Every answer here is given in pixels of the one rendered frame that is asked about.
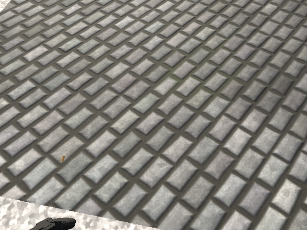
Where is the robot left hand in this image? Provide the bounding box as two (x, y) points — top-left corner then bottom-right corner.
(30, 218), (76, 230)

